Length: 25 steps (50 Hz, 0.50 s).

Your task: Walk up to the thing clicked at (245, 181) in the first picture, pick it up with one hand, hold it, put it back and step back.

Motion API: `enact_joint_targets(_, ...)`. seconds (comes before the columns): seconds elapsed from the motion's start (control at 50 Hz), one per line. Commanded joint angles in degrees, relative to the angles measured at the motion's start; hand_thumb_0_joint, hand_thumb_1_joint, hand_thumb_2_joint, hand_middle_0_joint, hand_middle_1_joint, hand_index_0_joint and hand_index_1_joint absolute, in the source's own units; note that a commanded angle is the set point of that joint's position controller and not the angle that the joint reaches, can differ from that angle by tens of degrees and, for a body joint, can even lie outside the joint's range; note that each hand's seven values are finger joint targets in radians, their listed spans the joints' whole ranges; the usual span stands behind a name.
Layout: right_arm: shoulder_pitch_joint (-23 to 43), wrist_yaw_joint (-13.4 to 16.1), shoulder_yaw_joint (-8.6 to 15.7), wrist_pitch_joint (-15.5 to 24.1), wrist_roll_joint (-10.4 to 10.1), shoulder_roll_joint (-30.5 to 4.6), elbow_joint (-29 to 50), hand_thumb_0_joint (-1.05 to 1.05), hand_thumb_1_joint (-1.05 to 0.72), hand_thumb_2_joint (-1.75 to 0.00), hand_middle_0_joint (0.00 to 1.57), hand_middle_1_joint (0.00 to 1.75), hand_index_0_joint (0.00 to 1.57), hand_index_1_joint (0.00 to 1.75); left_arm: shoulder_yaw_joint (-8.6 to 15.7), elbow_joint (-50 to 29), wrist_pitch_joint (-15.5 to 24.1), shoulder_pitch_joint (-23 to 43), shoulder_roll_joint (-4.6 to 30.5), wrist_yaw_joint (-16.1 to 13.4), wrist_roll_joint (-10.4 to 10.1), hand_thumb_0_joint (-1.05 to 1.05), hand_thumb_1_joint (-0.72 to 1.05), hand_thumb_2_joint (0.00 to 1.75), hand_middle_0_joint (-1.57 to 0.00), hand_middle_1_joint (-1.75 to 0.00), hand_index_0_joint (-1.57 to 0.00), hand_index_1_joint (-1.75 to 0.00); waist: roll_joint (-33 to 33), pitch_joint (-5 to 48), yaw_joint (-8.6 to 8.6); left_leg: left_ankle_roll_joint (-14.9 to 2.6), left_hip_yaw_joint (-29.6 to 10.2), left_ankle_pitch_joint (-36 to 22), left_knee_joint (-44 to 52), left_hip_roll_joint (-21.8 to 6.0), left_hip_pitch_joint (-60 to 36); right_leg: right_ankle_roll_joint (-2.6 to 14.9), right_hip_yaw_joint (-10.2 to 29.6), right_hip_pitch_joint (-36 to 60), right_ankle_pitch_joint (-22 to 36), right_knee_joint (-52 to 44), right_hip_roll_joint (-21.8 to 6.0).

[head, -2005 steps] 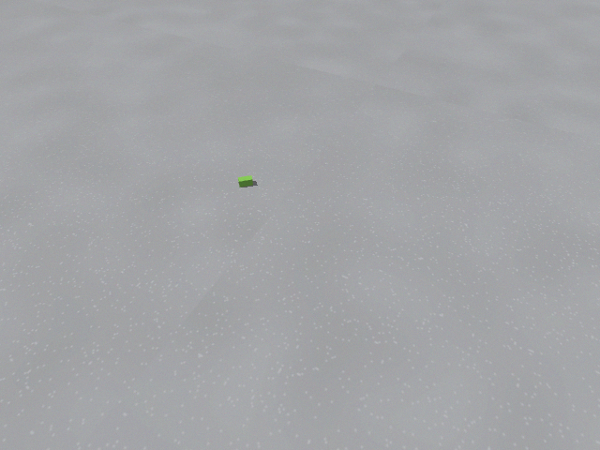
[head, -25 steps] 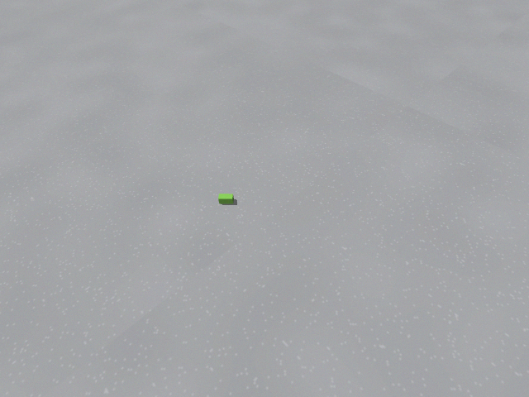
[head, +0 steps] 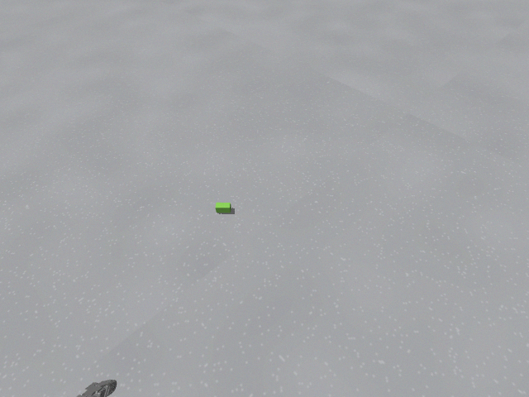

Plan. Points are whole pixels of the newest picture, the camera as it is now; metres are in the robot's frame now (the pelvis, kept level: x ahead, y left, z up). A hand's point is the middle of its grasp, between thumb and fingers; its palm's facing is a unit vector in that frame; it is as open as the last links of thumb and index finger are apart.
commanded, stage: step back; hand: left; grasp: from above
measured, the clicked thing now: (223, 207) +1.04 +0.25 -0.74
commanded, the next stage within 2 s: stand in 0.26 s
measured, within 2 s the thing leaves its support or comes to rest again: neither
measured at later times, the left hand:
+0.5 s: hand out of the picture +0.13 +0.27 -0.14, palm faces +0.00 -0.95 -0.32, open 7.4 cm
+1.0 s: hand out of the picture +0.09 +0.26 -0.13, palm faces -0.02 -0.94 -0.35, open 7.4 cm
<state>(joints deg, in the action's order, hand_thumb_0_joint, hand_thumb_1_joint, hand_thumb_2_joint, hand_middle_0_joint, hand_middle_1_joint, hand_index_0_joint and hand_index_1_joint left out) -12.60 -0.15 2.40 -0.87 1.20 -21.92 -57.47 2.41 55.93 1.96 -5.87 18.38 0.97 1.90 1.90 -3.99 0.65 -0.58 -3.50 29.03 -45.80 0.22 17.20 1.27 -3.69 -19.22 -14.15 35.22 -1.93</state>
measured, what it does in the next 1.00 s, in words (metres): steps on the spot: left foot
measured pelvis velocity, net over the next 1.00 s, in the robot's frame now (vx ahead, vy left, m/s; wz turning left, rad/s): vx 0.02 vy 0.00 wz -0.01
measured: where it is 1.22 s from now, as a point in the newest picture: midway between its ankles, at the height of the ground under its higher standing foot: outside the picture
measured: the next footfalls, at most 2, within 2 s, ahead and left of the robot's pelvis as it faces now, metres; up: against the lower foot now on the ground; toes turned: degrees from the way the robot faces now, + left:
left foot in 0.06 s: +0.04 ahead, +0.15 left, +0.00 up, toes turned -1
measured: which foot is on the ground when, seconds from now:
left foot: up 0.00-0.04, down 0.06-1.00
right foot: down 0.00-1.00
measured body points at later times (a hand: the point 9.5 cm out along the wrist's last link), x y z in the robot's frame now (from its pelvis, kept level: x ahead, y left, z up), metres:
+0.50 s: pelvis +0.03 +0.02 +0.02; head +0.05 +0.03 +0.47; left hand +0.13 +0.32 -0.11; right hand +0.14 -0.27 -0.11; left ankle +0.00 +0.15 -0.73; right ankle +0.05 -0.11 -0.73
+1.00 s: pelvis +0.02 +0.00 +0.02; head +0.03 +0.00 +0.47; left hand +0.09 +0.31 -0.11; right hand +0.09 -0.29 -0.12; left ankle +0.00 +0.15 -0.73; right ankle +0.05 -0.11 -0.73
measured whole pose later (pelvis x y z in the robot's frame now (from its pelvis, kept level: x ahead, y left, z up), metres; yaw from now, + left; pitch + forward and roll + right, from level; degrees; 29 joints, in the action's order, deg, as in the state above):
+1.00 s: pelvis +0.02 +0.00 +0.02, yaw +0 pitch -3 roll +0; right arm -6.4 -1.0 0.4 0.0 0.7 -19.8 -65.2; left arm 0.4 66.2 1.2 -5.6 20.3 0.8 0.4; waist 0.5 -3.9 0.3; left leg 2.2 -0.8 11.3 -17.6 -1.9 3.5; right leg 0.2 -3.6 -8.9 -7.4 19.2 -1.5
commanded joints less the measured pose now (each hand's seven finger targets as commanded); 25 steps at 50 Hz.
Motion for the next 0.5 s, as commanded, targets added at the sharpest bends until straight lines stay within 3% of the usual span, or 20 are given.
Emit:
enact_joint_targets(0.0,-4.6,1.0,2.1,2.0,0.4,-8.5,-0.2,0.00,-0.90,-0.90,0.20,0.30,0.20,0.30,4.1,-3.4,0.6,4.9,17.1,-1.5,-0.6,0.00,0.90,0.90,-0.20,-0.30,-0.20,-0.30,-10.7,5.3,-1.28,0.10,3.4,-6.8,15.3,-0.8,-2.9,6.40,13.1,3.8,0.9,-11.1,-11.6)
enact_joint_targets(0.02,-5.0,1.2,2.2,2.3,0.7,-8.5,-0.9,0.00,-0.90,-0.90,0.20,0.30,0.20,0.30,3.7,-3.3,0.4,5.0,16.2,-1.4,-0.9,0.00,0.90,0.90,-0.20,-0.30,-0.20,-0.30,-9.9,6.5,-1.93,0.21,3.1,-13.3,21.2,-0.5,-5.5,5.02,11.0,4.5,6.7,-7.9,-10.5)
enact_joint_targets(0.04,-4.5,1.4,2.6,2.7,1.1,-9.4,-1.1,0.00,-0.90,-0.90,0.20,0.30,0.20,0.30,3.0,-3.5,0.2,4.9,14.4,-1.4,-1.1,0.00,0.90,0.90,-0.20,-0.30,-0.20,-0.30,-7.7,7.6,-1.90,-0.35,0.1,-18.9,22.9,-2.4,-8.2,3.47,9.3,3.8,12.7,-4.2,-9.3)
enact_joint_targets(0.06,-2.3,1.6,3.2,3.0,1.5,-11.8,-0.3,0.00,-0.90,-0.90,0.20,0.30,0.20,0.30,2.4,-3.6,0.2,3.6,12.8,-1.4,-1.6,0.00,0.90,0.90,-0.20,-0.30,-0.20,-0.30,-2.1,8.8,-0.71,-2.25,-7.4,-26.4,23.7,-8.1,-9.1,1.42,6.6,2.5,14.1,-0.1,-6.2)
enact_joint_targets(0.08,3.2,1.6,3.1,3.1,1.1,-13.5,0.8,0.00,-0.90,-0.90,0.20,0.30,0.20,0.30,2.1,-2.9,0.0,3.2,11.9,-1.4,-2.1,0.00,0.90,0.90,-0.20,-0.30,-0.20,-0.30,0.4,7.2,1.48,-4.32,-10.8,-24.2,24.0,-11.5,-5.2,-0.04,4.0,2.7,5.8,-1.8,-2.6)
enact_joint_targets(0.1,6.7,1.2,2.9,2.8,0.5,-14.3,1.0,0.00,-0.90,-0.90,0.20,0.30,0.20,0.30,2.5,-1.3,0.0,3.4,13.6,-1.5,-2.1,0.00,0.90,0.90,-0.20,-0.30,-0.20,-0.30,1.2,5.8,1.92,-5.55,-8.1,-21.1,21.2,-10.8,-1.3,-0.11,3.4,7.0,0.2,-4.1,-1.9)
enact_joint_targets(0.14,5.8,0.9,2.2,2.6,0.5,-11.5,0.1,0.00,-0.90,-0.90,0.20,0.30,0.20,0.30,2.5,-1.0,0.5,4.3,14.4,-1.5,-1.4,0.00,0.90,0.90,-0.20,-0.30,-0.20,-0.30,-1.4,7.4,0.70,-3.05,-2.9,-24.1,19.3,-7.6,-1.2,1.01,5.7,11.8,8.2,-6.2,-4.8)
enact_joint_targets(0.16,5.3,1.1,2.1,2.6,0.5,-11.1,-0.2,0.00,-0.90,-0.90,0.20,0.30,0.20,0.30,2.4,-0.6,0.5,4.4,14.7,-1.5,-1.4,0.00,0.90,0.90,-0.20,-0.30,-0.20,-0.30,-0.9,8.0,0.03,-2.16,-2.1,-26.3,19.3,-6.6,-2.3,1.63,6.5,11.6,12.4,-5.7,-5.8)
enact_joint_targets(0.22,6.2,1.1,2.0,2.4,0.1,-10.8,-1.2,0.00,-0.90,-0.90,0.20,0.30,0.20,0.30,2.1,0.3,0.4,3.9,14.5,-1.7,-1.9,0.00,0.90,0.90,-0.20,-0.30,-0.20,-0.30,0.8,8.2,0.31,-2.00,-2.8,-28.7,20.1,-7.0,-3.9,1.47,5.5,11.8,14.5,-5.9,-5.9)
enact_joint_targets(0.24,5.7,0.8,1.1,3.1,-0.5,-10.9,-1.1,0.00,-0.90,-0.90,0.20,0.30,0.20,0.30,0.7,2.2,0.1,2.5,11.7,-1.3,-2.3,0.00,0.90,0.90,-0.20,-0.30,-0.20,-0.30,0.7,8.2,0.36,-2.06,-5.2,-27.7,24.7,-8.5,-4.5,0.99,5.6,13.2,12.7,-7.0,-4.8)
enact_joint_targets(0.36,8.6,0.7,0.9,3.3,-0.9,-10.4,-2.1,0.00,-0.90,-0.90,0.20,0.30,0.20,0.30,0.2,4.0,0.1,3.7,13.5,-1.2,-1.9,0.00,0.90,0.90,-0.20,-0.30,-0.20,-0.30,-0.4,8.0,0.01,-0.36,-2.7,-34.2,25.3,-7.7,-10.1,0.57,5.9,14.7,19.2,-11.1,-5.9)
enact_joint_targets(0.48,9.3,0.8,0.7,3.0,-0.9,-10.1,-2.5,0.00,-0.90,-0.90,0.20,0.30,0.20,0.30,-0.1,5.2,0.4,4.3,13.4,-1.4,-1.6,0.00,0.90,0.90,-0.20,-0.30,-0.20,-0.30,-1.1,7.5,-0.57,-0.24,-1.7,-36.5,27.7,-8.0,-11.1,-0.25,5.3,16.8,21.4,-13.3,-6.0)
